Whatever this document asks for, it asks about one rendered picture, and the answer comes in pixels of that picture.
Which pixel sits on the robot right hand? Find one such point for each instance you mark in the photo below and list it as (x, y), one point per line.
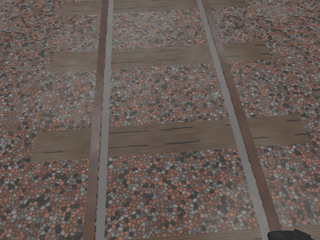
(288, 235)

